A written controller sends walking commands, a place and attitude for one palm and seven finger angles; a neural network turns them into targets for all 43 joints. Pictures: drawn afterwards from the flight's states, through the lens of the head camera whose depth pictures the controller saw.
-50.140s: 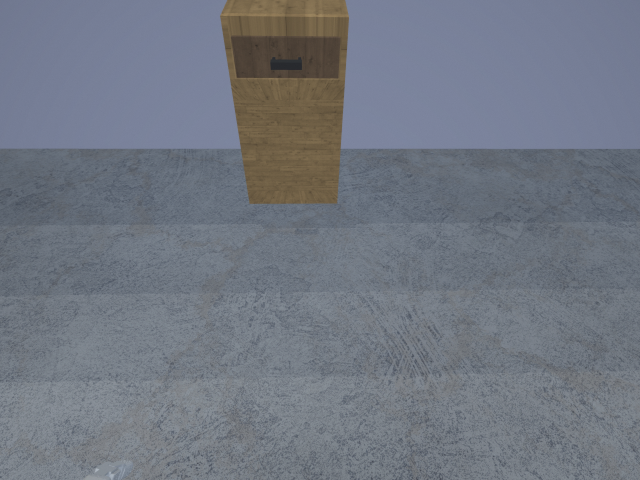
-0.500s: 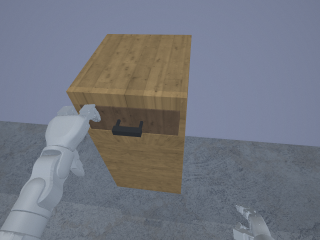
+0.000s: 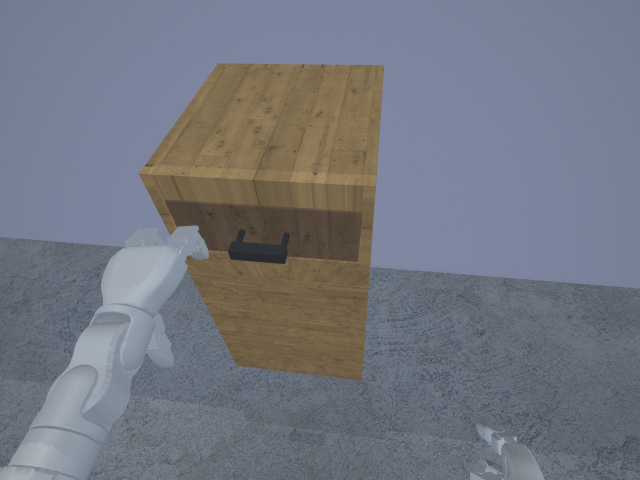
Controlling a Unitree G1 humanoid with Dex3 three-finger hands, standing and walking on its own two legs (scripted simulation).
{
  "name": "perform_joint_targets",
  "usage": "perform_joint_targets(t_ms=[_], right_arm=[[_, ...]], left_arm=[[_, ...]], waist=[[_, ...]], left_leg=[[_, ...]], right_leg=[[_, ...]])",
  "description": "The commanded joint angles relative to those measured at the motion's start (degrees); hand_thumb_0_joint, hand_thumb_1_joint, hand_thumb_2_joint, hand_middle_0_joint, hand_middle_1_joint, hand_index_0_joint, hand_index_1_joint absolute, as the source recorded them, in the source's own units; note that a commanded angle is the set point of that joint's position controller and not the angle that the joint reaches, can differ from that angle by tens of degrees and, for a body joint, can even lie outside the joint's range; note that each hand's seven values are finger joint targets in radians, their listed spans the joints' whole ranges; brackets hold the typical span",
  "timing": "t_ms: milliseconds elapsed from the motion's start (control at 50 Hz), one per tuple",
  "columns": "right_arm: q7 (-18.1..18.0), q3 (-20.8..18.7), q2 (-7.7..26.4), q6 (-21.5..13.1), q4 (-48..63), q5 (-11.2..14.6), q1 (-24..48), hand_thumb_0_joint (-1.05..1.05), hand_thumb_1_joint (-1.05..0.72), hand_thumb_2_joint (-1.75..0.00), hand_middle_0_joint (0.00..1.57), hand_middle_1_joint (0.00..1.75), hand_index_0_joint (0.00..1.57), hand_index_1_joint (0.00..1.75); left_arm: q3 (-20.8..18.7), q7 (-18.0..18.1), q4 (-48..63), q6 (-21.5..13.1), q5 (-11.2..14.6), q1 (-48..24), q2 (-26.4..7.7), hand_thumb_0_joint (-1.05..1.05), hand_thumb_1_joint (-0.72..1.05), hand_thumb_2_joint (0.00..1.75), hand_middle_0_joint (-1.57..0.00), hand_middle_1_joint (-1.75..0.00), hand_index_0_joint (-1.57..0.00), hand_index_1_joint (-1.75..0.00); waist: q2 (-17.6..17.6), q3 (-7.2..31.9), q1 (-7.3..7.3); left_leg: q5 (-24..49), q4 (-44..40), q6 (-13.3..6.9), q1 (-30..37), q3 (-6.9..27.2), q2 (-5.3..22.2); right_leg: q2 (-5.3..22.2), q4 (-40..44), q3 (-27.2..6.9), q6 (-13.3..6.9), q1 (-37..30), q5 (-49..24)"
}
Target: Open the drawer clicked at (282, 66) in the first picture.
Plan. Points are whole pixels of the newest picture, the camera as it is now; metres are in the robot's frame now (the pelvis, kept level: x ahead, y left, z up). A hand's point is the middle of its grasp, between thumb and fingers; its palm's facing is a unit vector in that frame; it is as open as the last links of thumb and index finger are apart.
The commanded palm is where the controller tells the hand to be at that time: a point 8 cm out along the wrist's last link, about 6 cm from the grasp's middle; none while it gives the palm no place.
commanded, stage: move the hooked fingers above the handle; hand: left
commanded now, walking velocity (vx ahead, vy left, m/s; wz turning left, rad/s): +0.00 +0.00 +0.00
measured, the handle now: (260, 244) +0.53 +0.19 -0.08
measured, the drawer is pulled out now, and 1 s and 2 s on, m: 0.00 0.00 0.00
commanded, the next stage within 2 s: none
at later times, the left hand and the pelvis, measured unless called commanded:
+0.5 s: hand (219, 274) +0.38 +0.20 +0.03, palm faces -0.07 -0.09 -0.99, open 13.8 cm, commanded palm +0.36 +0.21 +0.09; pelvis +0.03 -0.01 -0.01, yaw -1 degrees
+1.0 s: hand (255, 260) +0.43 +0.16 +0.00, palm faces -0.04 -0.08 -1.00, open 13.8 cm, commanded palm +0.41 +0.19 +0.06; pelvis +0.03 -0.02 -0.02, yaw +0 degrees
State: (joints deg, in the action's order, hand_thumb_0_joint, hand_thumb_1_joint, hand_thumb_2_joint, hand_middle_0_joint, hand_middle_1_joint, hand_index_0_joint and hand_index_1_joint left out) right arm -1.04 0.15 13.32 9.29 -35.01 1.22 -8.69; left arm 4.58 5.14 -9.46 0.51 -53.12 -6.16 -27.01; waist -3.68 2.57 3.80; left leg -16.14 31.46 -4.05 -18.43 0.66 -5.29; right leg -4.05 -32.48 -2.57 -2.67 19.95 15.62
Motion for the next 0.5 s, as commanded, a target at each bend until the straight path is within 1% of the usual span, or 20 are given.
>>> perform_joint_targets(t_ms=[0, 40, 60, 100, 140, 180, 200, 220, 240, 260, 280, 300, 320, 340, 360, 380, 400, 440, 460, 480], right_arm=[[-0.8, -2.4, 6.8, -3.2, 8.4, -0.5, 6.0, 0.0, -0.9, -0.9, 0.2, 0.3, 0.2, 0.3], [-1.0, -2.5, 6.8, -3.6, 8.2, -0.8, 5.4, 0.0, -0.9, -0.9, 0.2, 0.3, 0.2, 0.3], [-1.1, -2.6, 6.4, -3.7, 8.2, -1.0, 5.1, 0.0, -0.9, -0.9, 0.2, 0.3, 0.2, 0.3], [-1.2, -2.9, 6.0, -3.9, 7.6, -0.8, 4.5, 0.0, -0.9, -0.9, 0.2, 0.3, 0.2, 0.3], [-1.1, -3.1, 6.3, -3.7, 6.7, -0.7, 3.7, 0.0, -0.9, -0.9, 0.2, 0.3, 0.2, 0.3], [-1.2, -3.1, 6.3, -3.3, 6.5, -0.1, 3.6, 0.0, -0.9, -0.9, 0.2, 0.3, 0.2, 0.3], [-1.2, -3.2, 6.3, -3.1, 6.3, 0.1, 3.5, 0.0, -0.9, -0.9, 0.2, 0.3, 0.2, 0.3], [-1.1, -3.2, 6.5, -2.9, 6.3, 0.1, 3.3, 0.0, -0.9, -0.9, 0.2, 0.3, 0.2, 0.3], [-0.9, -3.4, 6.7, -2.7, 6.6, 0.2, 3.1, 0.0, -0.9, -0.9, 0.2, 0.3, 0.2, 0.3], [-1.0, -3.4, 7.0, -2.6, 6.7, 0.2, 2.8, 0.0, -0.9, -0.9, 0.2, 0.3, 0.2, 0.3], [-1.0, -3.4, 7.2, -2.3, 6.7, 0.3, 2.6, 0.0, -0.9, -0.9, 0.2, 0.3, 0.2, 0.3], [-1.1, -3.6, 7.3, -2.1, 7.0, 0.3, 2.2, 0.0, -0.9, -0.9, 0.2, 0.3, 0.2, 0.3], [-1.1, -3.7, 7.6, -2.0, 7.0, 0.1, 1.9, 0.0, -0.9, -0.9, 0.2, 0.3, 0.2, 0.3], [-1.0, -4.0, 7.7, -1.9, 7.6, 0.0, 1.7, 0.0, -0.9, -0.9, 0.2, 0.3, 0.2, 0.3], [-1.0, -4.1, 7.6, -1.9, 7.7, -0.2, 1.5, 0.0, -0.9, -0.9, 0.2, 0.3, 0.2, 0.3], [-1.0, -4.3, 7.5, -2.0, 7.9, -0.4, 1.3, 0.0, -0.9, -0.9, 0.2, 0.3, 0.2, 0.3], [-1.0, -4.4, 7.5, -2.0, 7.7, -0.6, 1.1, 0.0, -0.9, -0.9, 0.2, 0.3, 0.2, 0.3], [-1.1, -4.5, 7.5, -2.0, 7.5, -1.0, 0.7, 0.0, -0.9, -0.9, 0.2, 0.3, 0.2, 0.3], [-1.0, -4.5, 7.2, -2.0, 7.3, -1.1, 0.4, 0.0, -0.9, -0.9, 0.2, 0.3, 0.2, 0.3], [-0.9, -4.6, 7.0, -1.9, 7.0, -1.0, 0.1, 0.0, -0.9, -0.9, 0.2, 0.3, 0.2, 0.3]], left_arm=[[-3.6, 1.4, 10.6, -3.7, -1.7, -22.3, -9.3, 0.0, -0.5, 0.3, -0.3, -1.2, -0.3, -1.2], [-5.6, 3.2, 11.8, -6.0, -2.8, -25.5, -11.5, 0.0, -0.5, 0.3, -0.3, -1.2, -0.3, -1.2], [-6.3, 4.3, 11.5, -6.8, -3.4, -25.9, -11.7, 0.0, -0.5, 0.3, -0.3, -1.2, -0.3, -1.2], [-6.5, 6.5, 9.6, -7.5, -3.6, -27.0, -11.0, 0.0, -0.5, 0.3, -0.3, -1.2, -0.3, -1.2], [-8.5, 8.3, 5.3, -6.7, -3.8, -27.1, -12.1, 0.0, -0.5, 0.3, -0.3, -1.2, -0.3, -1.2], [-8.6, 9.4, 0.5, -4.7, -3.6, -26.9, -11.6, 0.0, -0.5, 0.3, -0.3, -1.2, -0.3, -1.2], [-7.7, 9.6, -1.5, -3.6, -3.8, -27.4, -10.8, 0.0, -0.5, 0.3, -0.3, -1.2, -0.3, -1.2], [-6.1, 9.6, -2.5, -2.5, -3.9, -28.0, -9.3, 0.0, -0.5, 0.3, -0.3, -1.2, -0.3, -1.2], [-6.4, 9.3, -4.2, -1.4, -4.0, -26.6, -9.5, 0.0, -0.5, 0.3, -0.3, -1.2, -0.3, -1.2], [-4.8, 8.9, -4.4, -0.6, -3.9, -26.7, -8.6, 0.0, -0.5, 0.3, -0.3, -1.2, -0.3, -1.2], [-4.0, 8.2, -5.6, 0.2, -4.0, -27.0, -8.3, 0.0, -0.5, 0.3, -0.3, -1.2, -0.3, -1.2], [-2.3, 7.4, -4.8, 0.5, -3.7, -27.5, -6.9, 0.0, -0.5, 0.3, -0.3, -1.2, -0.3, -1.2], [-2.7, 6.7, -4.4, 0.3, -3.7, -27.8, -7.7, 0.0, -0.5, 0.3, -0.3, -1.2, -0.3, -1.2], [-1.6, 5.8, -3.1, -0.2, -3.5, -27.7, -6.6, 0.0, -0.5, 0.3, -0.3, -1.2, -0.3, -1.2], [-1.7, 5.3, -1.5, -1.1, -3.4, -27.3, -6.9, 0.0, -0.5, 0.3, -0.3, -1.2, -0.3, -1.2], [-0.6, 4.9, 0.0, -1.9, -2.9, -26.8, -5.6, 0.0, -0.5, 0.3, -0.3, -1.2, -0.3, -1.2], [-2.6, 4.9, 1.2, -3.2, -2.7, -26.1, -7.5, 0.0, -0.5, 0.3, -0.3, -1.2, -0.3, -1.2], [-4.8, 5.6, 2.3, -5.2, -2.8, -24.6, -9.0, 0.0, -0.5, 0.3, -0.3, -1.2, -0.3, -1.2], [-5.9, 6.5, 3.1, -6.1, -3.1, -24.6, -9.7, 0.0, -0.5, 0.3, -0.3, -1.2, -0.3, -1.2], [-6.3, 7.6, 1.8, -6.5, -3.4, -24.0, -9.3, 0.0, -0.5, 0.3, -0.3, -1.2, -0.3, -1.2]], waist=[[2.4, 9.8, -1.12], [0.0, 12.3, -0.69], [-0.8, 14.1, -0.34], [-2.2, 14.8, -0.31], [-0.9, 15.4, -0.12], [2.6, 15.1, -0.18], [3.3, 14.7, -0.53], [3.5, 15.9, -0.65], [3.6, 16.1, -0.49], [3.9, 17.6, -0.83], [4.4, 17.6, -1.21], [4.9, 18.8, -1.71], [5.0, 20.0, -1.8], [4.5, 21.3, -1.93], [3.7, 22.0, -1.79], [3.7, 22.6, -1.96], [3.0, 22.8, -1.76], [3.5, 23.2, -1.24], [2.8, 22.8, -1.21], [3.1, 21.3, -1.38]], left_leg=[[7.5, -3.9, 2.3, 3.9, 1.9, 3.3], [8.2, -3.4, 2.7, 4.7, 2.3, 3.2], [9.1, -2.9, 3.0, 5.1, 2.4, 3.3], [10.8, -2.1, 3.5, 4.9, 2.4, 3.2], [11.8, -1.6, 3.6, 3.4, 2.0, 3.1], [11.4, -1.1, 3.0, 0.7, 1.1, 2.9], [11.8, -0.9, 3.0, 0.1, 0.9, 2.9], [12.5, -0.7, 3.0, 0.1, 0.6, 2.9], [12.8, -0.6, 3.1, -0.5, 0.7, 2.8], [13.7, -0.1, 2.7, -0.1, 0.3, 2.8], [14.5, 0.3, 2.5, -0.4, 0.1, 2.8], [15.4, 0.8, 2.2, -0.1, -0.1, 2.7], [16.5, 1.1, 2.2, 0.1, 0.1, 2.8], [18.0, 1.6, 2.1, 0.5, 0.3, 2.6], [19.8, 2.0, 2.1, 1.4, 0.5, 2.7], [21.8, 2.5, 1.9, 2.1, 0.5, 2.7], [23.1, 3.0, 1.9, 2.3, 0.7, 2.7], [25.2, 3.3, 1.9, 1.7, 1.1, 2.6], [25.8, 3.6, 1.9, 1.7, 1.1, 2.7], [25.5, 3.7, 2.1, 0.8, 1.1, 2.7]], right_leg=[[2.3, 4.8, -0.8, -0.8, -1.5, -2.2], [1.9, 3.9, -0.9, -1.0, -1.3, -2.3], [1.9, 3.2, -1.0, -1.2, -1.2, -2.7], [1.7, 2.2, -0.6, -1.5, -0.5, -4.2], [1.3, 1.6, -0.6, -1.4, -0.6, -5.5], [1.6, 1.3, -0.8, -1.1, -1.5, -6.7], [1.5, 1.0, -0.7, -1.1, -1.1, -7.4], [1.7, 0.8, -0.8, -1.0, -1.5, -8.5], [1.5, 0.8, -0.9, -1.1, -2.2, -8.8], [1.8, 0.6, -1.1, -0.9, -2.9, -10.5], [1.9, 0.6, -1.4, -0.8, -3.2, -12.2], [2.1, 0.5, -1.7, -0.6, -3.7, -13.8], [2.1, 0.2, -2.0, -0.6, -4.4, -15.3], [2.0, -0.2, -2.1, -0.6, -5.0, -16.6], [2.1, -0.6, -2.4, -0.6, -4.9, -18.1], [2.3, -0.8, -2.5, -0.4, -5.3, -20.7], [2.2, -1.1, -3.0, -0.4, -5.2, -22.0], [2.1, -1.8, -3.3, -0.4, -5.7, -24.2], [2.2, -2.1, -3.5, -0.4, -5.2, -25.0], [2.1, -2.3, -3.3, -0.5, -4.1, -24.5]])
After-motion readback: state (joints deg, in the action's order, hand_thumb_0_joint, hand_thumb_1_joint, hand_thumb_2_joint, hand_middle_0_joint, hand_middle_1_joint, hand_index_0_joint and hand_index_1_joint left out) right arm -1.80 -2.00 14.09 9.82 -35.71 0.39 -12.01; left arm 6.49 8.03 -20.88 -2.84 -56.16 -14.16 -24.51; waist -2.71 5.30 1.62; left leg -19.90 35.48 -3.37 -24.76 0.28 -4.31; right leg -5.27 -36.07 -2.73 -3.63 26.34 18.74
